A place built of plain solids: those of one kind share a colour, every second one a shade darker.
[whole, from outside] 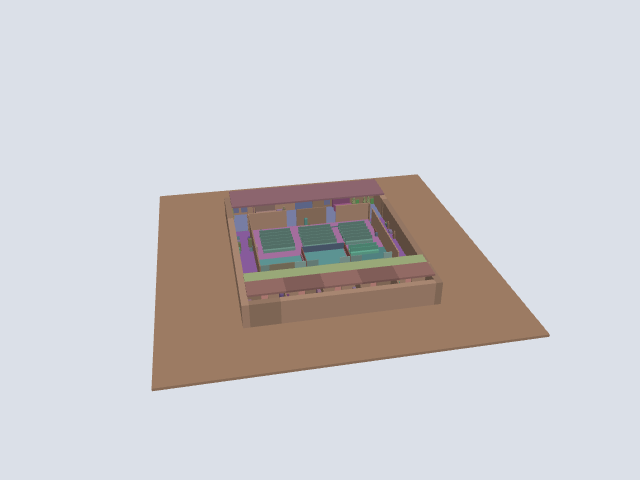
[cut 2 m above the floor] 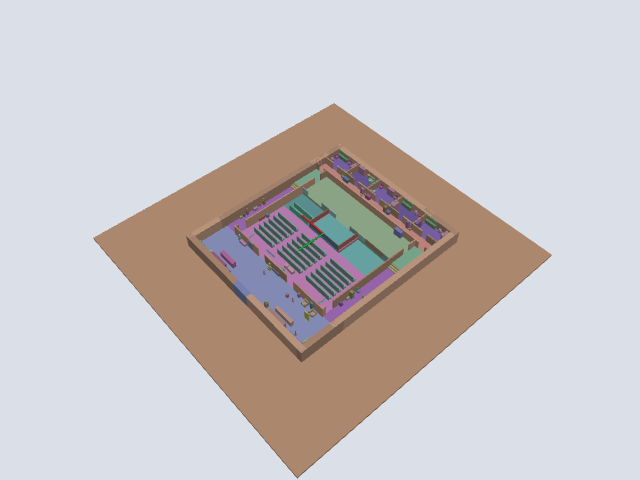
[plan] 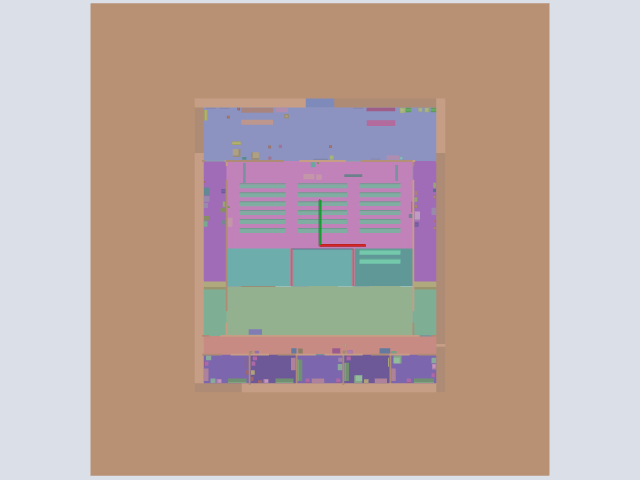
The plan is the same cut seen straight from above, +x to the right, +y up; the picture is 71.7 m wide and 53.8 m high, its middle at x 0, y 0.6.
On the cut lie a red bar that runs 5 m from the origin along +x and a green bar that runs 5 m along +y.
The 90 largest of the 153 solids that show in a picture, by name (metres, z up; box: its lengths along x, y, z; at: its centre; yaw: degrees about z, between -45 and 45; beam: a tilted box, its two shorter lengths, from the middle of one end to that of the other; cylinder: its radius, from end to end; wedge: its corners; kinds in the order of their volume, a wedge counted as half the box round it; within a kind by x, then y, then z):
{
 "ground_under_all_1": {"box": [51.47, 52.96, 0.4], "at": [0.0, 0.65, -0.75]},
 "wall_1": {"box": [1.0, 5.1, 3.73], "at": [-13.53, -13.9, 1.27]},
 "wall_2": {"box": [1.0, 3.9, 3.73], "at": [-13.53, -11.21, 1.27]},
 "wall_3": {"box": [1.0, 21.41, 3.73], "at": [-13.53, -0.35, 1.27]},
 "wall_4": {"box": [1.0, 7.9, 3.73], "at": [-13.53, 12.51, 1.27]},
 "wall_5": {"box": [2.25, 0.2, 3.73], "at": [-12.1, -12.26, 1.27]},
 "wall_6": {"box": [2.25, 0.2, 3.73], "at": [-12.1, -12.26, 1.27]},
 "wall_7": {"box": [7.05, 1.0, 3.73], "at": [-10.5, -15.96, 1.27]},
 "wall_8": {"box": [0.2, 1.58, 3.73], "at": [-10.47, -9.47, 1.27]},
 "wall_9": {"box": [0.2, 14.73, 3.73], "at": [-10.47, -0.01, 1.27]},
 "wall_10": {"box": [2.25, 0.2, 3.73], "at": [-8.9, -12.26, 1.27]},
 "wall_11": {"box": [0.2, 3.5, 3.73], "at": [-7.88, -13.9, 1.27]},
 "wall_12": {"box": [12.43, 1.0, 3.73], "at": [-7.81, 15.96, 1.27]},
 "wall_13": {"box": [6.65, 0.2, 3.73], "at": [-7.35, 9.46, 1.27]},
 "wall_14": {"box": [6.55, 0.2, 3.73], "at": [-7.3, 9.46, 1.27]},
 "wall_15": {"box": [2.25, 0.2, 3.73], "at": [-6.85, -12.26, 1.27]},
 "wall_16": {"box": [7.05, 1.0, 3.73], "at": [-5.25, -15.96, 1.27]},
 "wall_17": {"box": [2.25, 0.2, 3.73], "at": [-3.65, -12.26, 1.27]},
 "wall_18": {"box": [0.2, 3.5, 3.73], "at": [-2.62, -13.9, 1.27]},
 "wall_19": {"box": [2.25, 0.2, 3.73], "at": [-1.6, -12.26, 1.27]},
 "wall_20": {"box": [7.05, 1.0, 3.73], "at": [0.0, -15.96, 1.27]},
 "wall_21": {"box": [22.3, 0.2, 3.73], "at": [0.0, -10.15, 1.27]},
 "wall_22": {"box": [21.15, 0.2, 3.73], "at": [0.0, -10.15, 1.27]},
 "wall_23": {"box": [5.2, 0.2, 3.73], "at": [0.28, 9.46, 1.27]},
 "wall_24": {"box": [5.2, 0.2, 3.73], "at": [0.28, 9.46, 1.27]},
 "wall_25": {"box": [0.2, 3.5, 3.73], "at": [2.62, -13.9, 1.27]},
 "wall_26": {"box": [4.3, 0.2, 3.73], "at": [2.62, -12.26, 1.27]},
 "wall_27": {"box": [2.25, 0.2, 3.73], "at": [3.65, -12.26, 1.27]},
 "wall_28": {"box": [7.05, 1.0, 3.73], "at": [5.25, -15.96, 1.27]},
 "wall_29": {"box": [2.25, 0.2, 3.73], "at": [6.85, -12.26, 1.27]},
 "wall_30": {"box": [6.0, 0.2, 3.73], "at": [7.58, 9.46, 1.27]},
 "wall_31": {"box": [6.1, 0.2, 3.73], "at": [7.62, 9.46, 1.27]},
 "wall_32": {"box": [12.43, 1.0, 3.73], "at": [7.81, 15.96, 1.27]},
 "wall_33": {"box": [0.2, 3.5, 3.73], "at": [7.88, -13.9, 1.27]},
 "wall_34": {"box": [2.25, 0.2, 3.73], "at": [8.9, -12.26, 1.27]},
 "wall_35": {"box": [0.2, 1.58, 3.73], "at": [10.47, -9.47, 1.27]},
 "wall_36": {"box": [0.2, 14.73, 3.73], "at": [10.47, -0.01, 1.27]},
 "wall_37": {"box": [7.05, 1.0, 3.73], "at": [10.5, -15.96, 1.27]},
 "wall_38": {"box": [2.25, 0.2, 3.73], "at": [12.1, -12.26, 1.27]},
 "wall_39": {"box": [1.0, 5.1, 3.73], "at": [13.53, -13.9, 1.27]},
 "wall_40": {"box": [1.0, 3.9, 3.73], "at": [13.53, -11.21, 1.27]},
 "wall_41": {"box": [1.0, 21.41, 3.73], "at": [13.53, -0.35, 1.27]},
 "wall_42": {"box": [1.0, 7.9, 3.73], "at": [13.53, 12.51, 1.27]},
 "floor_stage_1": {"box": [20.95, 5.6, 1.12], "at": [0.0, -7.36, -0.04]},
 "floor_parterre_1": {"box": [20.95, 9.81, 0.6], "at": [0.0, 4.55, -0.3]},
 "floor_dressing_1": {"box": [5.25, 3.3, 1.12], "at": [-10.5, -13.9, -0.04]},
 "floor_dressing_2": {"box": [5.25, 3.3, 1.12], "at": [-5.25, -13.9, -0.04]},
 "floor_dressing_3": {"box": [5.25, 3.3, 1.12], "at": [0.0, -13.9, -0.04]},
 "floor_dressing_4": {"box": [5.25, 3.3, 1.12], "at": [5.25, -13.9, -0.04]},
 "floor_dressing_5": {"box": [5.25, 3.3, 1.12], "at": [10.5, -13.9, -0.04]},
 "floor_foyer_1": {"box": [26.25, 6.1, 0.6], "at": [0.0, 12.51, -0.3]},
 "floor_lift_1": {"box": [7.1, 4.2, 0.6], "at": [-6.92, -2.46, -0.3]},
 "floor_lift_2": {"box": [6.5, 4.2, 1.12], "at": [0.28, -2.46, -0.04]},
 "floor_lift_3": {"box": [6.55, 4.2, 0.6], "at": [7.2, -2.46, -0.3]},
 "floor_back_corridor_1": {"box": [26.25, 2.1, 1.12], "at": [0.0, -11.21, -0.04]},
 "ceil_foyer_1": {"box": [26.25, 6.1, 0.3], "at": [0.0, 12.51, 4.55]},
 "floor_promenade_1": {"box": [2.65, 13.51, 0.6], "at": [-11.8, 2.7, -0.3]},
 "floor_promenade_2": {"box": [2.65, 13.51, 0.6], "at": [11.8, 2.7, -0.3]},
 "floor_walk_1": {"box": [2.65, 5.2, 1.12], "at": [-11.8, -7.55, -0.04]},
 "floor_walk_2": {"box": [2.65, 5.2, 1.12], "at": [11.8, -7.55, -0.04]},
 "ceil_dressing_1": {"box": [5.25, 3.3, 0.3], "at": [-10.5, -13.9, 3.92]},
 "ceil_dressing_2": {"box": [5.25, 3.3, 0.3], "at": [-5.25, -13.9, 3.92]},
 "ceil_dressing_3": {"box": [5.25, 3.3, 0.3], "at": [0.0, -13.9, 3.92]},
 "ceil_dressing_4": {"box": [5.25, 3.3, 0.3], "at": [5.25, -13.9, 3.92]},
 "ceil_dressing_5": {"box": [5.25, 3.3, 0.3], "at": [10.5, -13.9, 3.92]},
 "ceil_back_corridor_1": {"box": [26.25, 2.1, 0.3], "at": [0.0, -11.21, 3.92]},
 "door_leaf_1": {"box": [3.2, 0.97, 3.87], "at": [0.0, 15.97, 1.33]},
 "seats_parterre_1": {"box": [5.15, 0.44, 0.47], "at": [-6.45, 5.62, 0.23]},
 "seats_parterre_2": {"box": [5.15, 0.44, 0.47], "at": [-6.45, 6.62, 0.23]},
 "seats_parterre_3": {"box": [5.5, 0.44, 0.47], "at": [0.28, 1.62, 0.23]},
 "seats_parterre_4": {"box": [5.5, 0.44, 0.47], "at": [0.28, 2.62, 0.23]},
 "seats_parterre_5": {"box": [5.5, 0.44, 0.47], "at": [0.28, 3.62, 0.23]},
 "seats_parterre_6": {"box": [5.5, 0.44, 0.47], "at": [0.28, 4.62, 0.23]},
 "seats_parterre_7": {"box": [5.5, 0.44, 0.47], "at": [0.28, 5.62, 0.23]},
 "seats_parterre_8": {"box": [5.5, 0.44, 0.47], "at": [0.28, 6.62, 0.23]},
 "costume_rail_dressing_1": {"box": [0.5, 1.4, 1.66], "at": [-12.74, -14.51, 1.34]},
 "costume_rail_dressing_2": {"box": [0.5, 1.4, 1.66], "at": [-3.0, -13.3, 1.34]},
 "costume_rail_dressing_3": {"box": [1.4, 0.5, 1.66], "at": [-0.23, -15.18, 1.34]},
 "costume_rail_dressing_4": {"box": [1.4, 0.5, 1.66], "at": [6.83, -15.18, 1.34]},
 "costume_rail_dressing_5": {"box": [0.5, 1.4, 1.66], "at": [8.26, -14.51, 1.34]},
 "cloakroom_foyer_1": {"box": [3.55, 0.55, 1.0], "at": [-7.05, 13.8, 0.5]},
 "cloakroom_foyer_2": {"box": [3.55, 0.55, 1.75], "at": [-7.05, 15.15, 0.87]},
 "bar_foyer_1": {"box": [3.2, 0.65, 1.1], "at": [6.83, 13.7, 0.55]},
 "bar_foyer_2": {"box": [3.2, 0.4, 2.1], "at": [6.83, 15.22, 1.05]},
 "floor_tongue_1": {"box": [0.4, 4.2, 1.12], "at": [-3.17, -2.46, -0.04]},
 "floor_tongue_2": {"box": [0.4, 4.2, 1.12], "at": [3.73, -2.46, -0.04]},
 "rail_tongue_1": {"box": [0.12, 4.2, 2.17], "at": [-3.17, -2.46, 0.48]},
 "rail_tongue_2": {"box": [0.12, 4.2, 2.17], "at": [3.73, -2.46, 0.48]},
 "rail_lift_1": {"box": [6.78, 0.12, 2.17], "at": [0.28, -0.41, 0.48]},
 "piano_stage_1": {"box": [1.5, 0.62, 1.25], "at": [-7.24, -9.71, 1.14]}
}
